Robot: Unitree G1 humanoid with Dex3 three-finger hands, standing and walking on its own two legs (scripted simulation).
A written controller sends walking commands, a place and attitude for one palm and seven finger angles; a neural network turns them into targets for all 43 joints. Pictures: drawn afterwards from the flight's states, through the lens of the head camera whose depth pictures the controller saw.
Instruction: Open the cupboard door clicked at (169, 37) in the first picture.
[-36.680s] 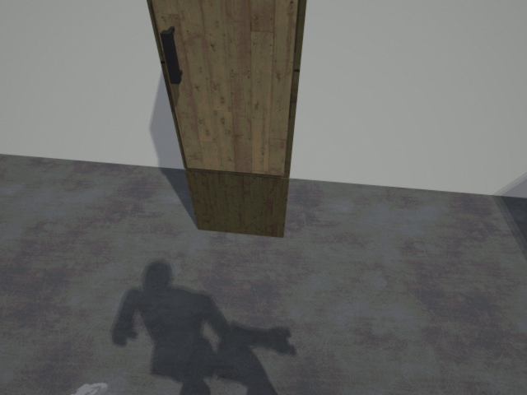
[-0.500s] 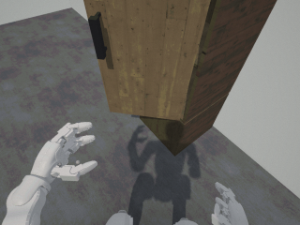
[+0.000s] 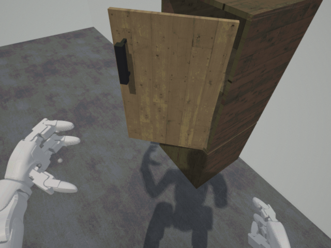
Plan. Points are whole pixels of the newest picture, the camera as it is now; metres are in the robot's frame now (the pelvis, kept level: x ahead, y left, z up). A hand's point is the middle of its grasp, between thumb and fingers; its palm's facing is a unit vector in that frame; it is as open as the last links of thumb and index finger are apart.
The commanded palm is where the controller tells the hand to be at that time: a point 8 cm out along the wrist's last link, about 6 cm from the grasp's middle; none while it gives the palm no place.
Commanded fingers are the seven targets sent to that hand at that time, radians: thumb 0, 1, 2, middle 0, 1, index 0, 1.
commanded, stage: raise the hand with hooked fingers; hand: left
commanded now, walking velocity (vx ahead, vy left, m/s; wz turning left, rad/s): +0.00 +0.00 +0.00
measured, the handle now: (124, 61) +0.64 +0.19 +0.13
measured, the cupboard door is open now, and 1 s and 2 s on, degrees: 44 44 44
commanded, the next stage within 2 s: move the hooked fingers beside the handle in 0.86 s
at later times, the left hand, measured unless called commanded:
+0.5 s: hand (58, 132) +0.30 +0.26 +0.15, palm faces -0.09 -0.99 -0.04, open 14.0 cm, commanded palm +0.27 +0.30 +0.15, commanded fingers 0.00 -0.50 0.30 -0.30 -1.20 -0.30 -1.20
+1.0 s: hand (59, 134) +0.30 +0.26 +0.15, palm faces -0.07 -1.00 -0.04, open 14.0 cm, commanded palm +0.29 +0.30 +0.15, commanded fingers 0.00 -0.50 0.30 -0.30 -1.20 -0.30 -1.20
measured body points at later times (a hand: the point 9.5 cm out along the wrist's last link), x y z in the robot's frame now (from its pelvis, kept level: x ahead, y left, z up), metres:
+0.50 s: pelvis +0.01 -0.02 +0.01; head +0.02 -0.03 +0.46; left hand +0.30 +0.31 +0.15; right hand +0.17 -0.26 -0.07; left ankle +0.04 +0.12 -0.71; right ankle +0.01 -0.13 -0.71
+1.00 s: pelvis +0.01 -0.02 +0.02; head +0.02 -0.03 +0.47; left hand +0.30 +0.31 +0.15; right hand +0.18 -0.25 -0.06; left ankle +0.04 +0.12 -0.71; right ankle +0.01 -0.13 -0.71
